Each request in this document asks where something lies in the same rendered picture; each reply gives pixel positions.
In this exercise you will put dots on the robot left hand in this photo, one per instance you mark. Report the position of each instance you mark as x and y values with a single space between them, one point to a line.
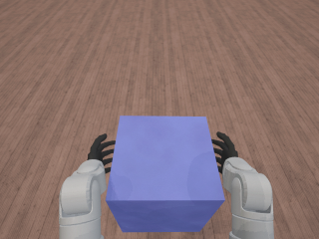
97 153

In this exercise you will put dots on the robot right hand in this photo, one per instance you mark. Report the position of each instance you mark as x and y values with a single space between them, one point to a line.
228 149

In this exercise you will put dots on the robot right forearm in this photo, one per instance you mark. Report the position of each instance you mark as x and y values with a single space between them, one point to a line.
251 200

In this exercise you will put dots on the robot left forearm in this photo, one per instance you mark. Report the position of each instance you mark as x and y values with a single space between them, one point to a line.
80 208

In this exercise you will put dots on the carton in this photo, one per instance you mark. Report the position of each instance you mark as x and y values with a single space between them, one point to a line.
164 175

